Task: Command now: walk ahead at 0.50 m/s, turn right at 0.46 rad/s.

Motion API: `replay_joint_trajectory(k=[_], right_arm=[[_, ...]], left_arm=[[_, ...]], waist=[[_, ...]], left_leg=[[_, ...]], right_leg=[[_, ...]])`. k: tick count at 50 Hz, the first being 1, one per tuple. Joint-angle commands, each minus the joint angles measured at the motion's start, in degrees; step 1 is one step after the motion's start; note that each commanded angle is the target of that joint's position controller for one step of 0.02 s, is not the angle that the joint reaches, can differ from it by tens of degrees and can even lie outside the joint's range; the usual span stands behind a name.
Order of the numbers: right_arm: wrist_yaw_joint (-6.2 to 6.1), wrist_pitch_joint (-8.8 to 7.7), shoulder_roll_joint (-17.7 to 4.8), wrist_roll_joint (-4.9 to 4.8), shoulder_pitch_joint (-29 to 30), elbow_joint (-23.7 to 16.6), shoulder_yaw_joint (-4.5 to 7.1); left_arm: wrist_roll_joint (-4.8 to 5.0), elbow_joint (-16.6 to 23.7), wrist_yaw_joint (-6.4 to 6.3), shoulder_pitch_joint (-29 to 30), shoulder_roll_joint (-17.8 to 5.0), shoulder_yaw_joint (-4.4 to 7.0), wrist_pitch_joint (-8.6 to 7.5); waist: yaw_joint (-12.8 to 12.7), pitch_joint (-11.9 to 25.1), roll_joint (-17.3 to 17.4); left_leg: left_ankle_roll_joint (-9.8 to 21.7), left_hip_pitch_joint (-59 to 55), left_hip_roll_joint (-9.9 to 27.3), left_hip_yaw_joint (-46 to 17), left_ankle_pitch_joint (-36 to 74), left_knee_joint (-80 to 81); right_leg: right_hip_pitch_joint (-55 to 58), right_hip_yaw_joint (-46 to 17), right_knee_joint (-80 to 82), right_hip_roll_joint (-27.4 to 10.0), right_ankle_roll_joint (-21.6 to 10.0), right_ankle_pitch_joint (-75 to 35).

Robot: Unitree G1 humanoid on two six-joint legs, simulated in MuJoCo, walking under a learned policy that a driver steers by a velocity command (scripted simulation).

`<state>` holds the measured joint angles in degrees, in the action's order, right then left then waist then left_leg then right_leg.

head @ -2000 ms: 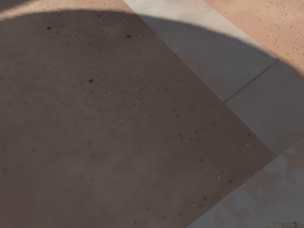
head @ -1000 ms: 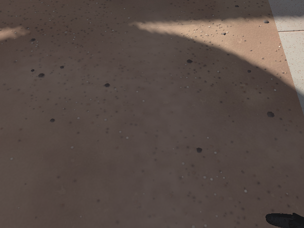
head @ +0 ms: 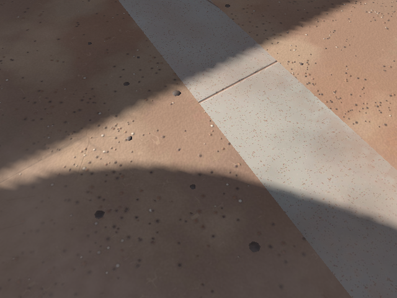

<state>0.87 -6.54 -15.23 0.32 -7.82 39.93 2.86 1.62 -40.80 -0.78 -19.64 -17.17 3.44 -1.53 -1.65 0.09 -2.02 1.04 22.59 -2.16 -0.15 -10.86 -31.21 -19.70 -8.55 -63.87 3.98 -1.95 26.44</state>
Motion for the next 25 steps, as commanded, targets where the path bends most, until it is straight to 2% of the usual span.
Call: replay_joint_trajectory(k=[1,2,4,7,10,12,14,16,17,18,19,20,21,22,23,24,25], right_arm=[[-0.14,0.25,-6.2,0.37,-7.1,-0.6,1.86],[-0.20,0.15,-5.6,0.62,-6.8,-0.1,1.52],[-0.07,-0.21,-5.3,0.11,-7.4,1.1,1.48],[-0.16,-0.23,-7.8,-0.47,-8.5,2.9,2.13],[-0.37,0.52,-9.1,-0.99,-9.4,4.2,2.23],[-0.39,0.97,-10.0,-1.37,-11.4,5.4,2.23],[-0.29,1.48,-10.6,-1.70,-13.7,6.8,2.26],[-0.34,2.08,-11.2,-2.01,-14.6,7.8,2.39],[-0.46,2.40,-11.7,-2.12,-14.5,8.2,2.51],[-0.63,2.70,-12.3,-2.20,-13.9,8.4,2.63],[-0.83,2.96,-12.3,-2.37,-13.1,8.4,2.54],[-1.05,2.93,-10.9,-1.89,-13.2,8.1,1.93],[-1.16,2.43,-6.9,-0.21,-13.9,6.1,0.42],[-0.81,1.24,-2.9,-0.43,-18.9,5.8,-0.94],[-0.35,0.57,-8.9,-1.80,-14.7,5.8,0.62],[-0.09,0.26,-10.0,-2.74,-10.6,4.7,0.96],[-0.34,0.34,-9.1,-2.32,-8.6,4.8,0.89]], left_arm=[[-0.90,6.0,0.02,4.6,-6.1,1.57,-1.19],[-0.57,6.1,0.39,4.3,-5.0,1.47,-1.22],[-0.35,5.9,0.75,3.9,-3.2,1.07,-1.10],[-1.12,7.3,0.96,8.0,-1.6,0.22,-1.32],[-1.14,8.2,1.74,13.1,-0.3,-0.65,-2.08],[-0.85,8.9,2.24,16.7,-0.1,-0.89,-2.47],[-0.48,9.8,2.68,19.5,-0.6,-0.79,-2.67],[-0.28,10.7,3.09,21.0,-1.5,-0.50,-2.84],[-0.34,10.8,3.25,20.6,-2.1,-0.26,-2.93],[-0.58,10.2,3.23,18.2,-3.1,0.28,-3.01],[-0.99,8.4,3.00,12.3,-4.7,1.26,-2.98],[-1.24,5.8,2.44,3.6,-7.5,2.70,-2.77],[-2.12,4.4,1.56,-5.9,-12.4,3.88,-2.27],[-1.80,4.0,1.87,-6.5,-14.3,3.82,-2.23],[-1.21,4.0,2.02,-4.9,-9.2,2.48,-2.36],[-1.04,4.2,1.99,-1.1,-7.4,1.81,-2.54],[-1.40,4.3,2.09,2.3,-6.1,1.40,-2.72]], waist=[[4.6,0.1,5.7],[3.5,-0.6,7.2],[2.8,-0.3,8.3],[2.9,-1.0,6.6],[4.6,-1.4,6.3],[5.9,-2.0,6.4],[6.8,-2.6,6.8],[6.3,-3.3,7.4],[5.5,-3.1,7.7],[3.5,-1.7,8.0],[-0.1,1.8,7.4],[-4.0,7.5,6.1],[-6.4,16.2,-3.1],[-3.2,22.1,-15.0],[-4.6,16.6,-8.8],[-3.7,9.0,-6.4],[-2.0,5.5,-2.3]], left_leg=[[9.1,-20.4,17.9,-23.8,-6.4,16.9],[8.8,-17.6,16.1,-19.7,-2.3,18.1],[9.9,-16.3,14.9,-15.2,3.5,19.7],[11.6,-17.2,15.8,-11.3,11.5,21.6],[10.5,-17.2,14.2,-6.2,14.5,22.2],[9.7,-17.1,13.6,-4.1,14.2,21.9],[9.4,-18.7,14.8,-4.2,14.1,21.3],[8.7,-21.6,16.6,-4.7,16.0,20.0],[8.2,-22.8,17.2,-4.6,18.8,18.6],[7.5,-23.4,17.0,-3.7,25.7,15.5],[6.2,-22.4,15.2,-1.4,34.1,8.5],[4.4,-17.2,12.5,1.0,34.4,-2.3],[1.5,-1.5,7.9,3.9,14.9,-22.5],[-0.3,14.2,0.1,-1.6,-22.2,-37.0],[0.2,20.6,3.5,-5.8,-21.4,-42.3],[0.8,22.5,6.0,-4.5,-15.9,-41.7],[0.6,20.3,8.1,-3.7,-11.1,-39.1]], right_leg=[[-23.7,-0.7,-7.0,-6.8,0.9,-6.9],[-21.1,-0.2,-5.0,-7.9,0.8,-8.2],[-19.7,1.4,-1.4,-8.0,1.1,-8.9],[-21.8,3.0,7.5,-9.0,2.1,-13.2],[-19.1,5.9,18.7,-9.4,2.3,-21.8],[-16.1,7.6,24.7,-8.3,2.3,-25.4],[-14.5,8.4,28.1,-7.4,1.7,-25.6],[-13.8,8.5,30.9,-6.9,0.3,-23.0],[-12.2,8.8,32.3,-6.4,-0.6,-21.4],[-7.8,9.7,33.9,-5.2,-1.7,-20.6],[1.2,11.1,36.2,-3.6,-3.2,-21.8],[14.6,10.0,35.6,-4.5,-5.0,-23.0],[33.3,-7.3,34.7,-17.8,-10.0,-22.9],[42.4,-31.6,42.9,-26.9,-17.1,-13.5],[38.7,-29.7,45.2,-25.0,-15.2,-7.6],[31.0,-20.4,46.2,-23.3,-13.2,-10.7],[23.8,-14.5,47.8,-20.8,-11.9,-15.2]])
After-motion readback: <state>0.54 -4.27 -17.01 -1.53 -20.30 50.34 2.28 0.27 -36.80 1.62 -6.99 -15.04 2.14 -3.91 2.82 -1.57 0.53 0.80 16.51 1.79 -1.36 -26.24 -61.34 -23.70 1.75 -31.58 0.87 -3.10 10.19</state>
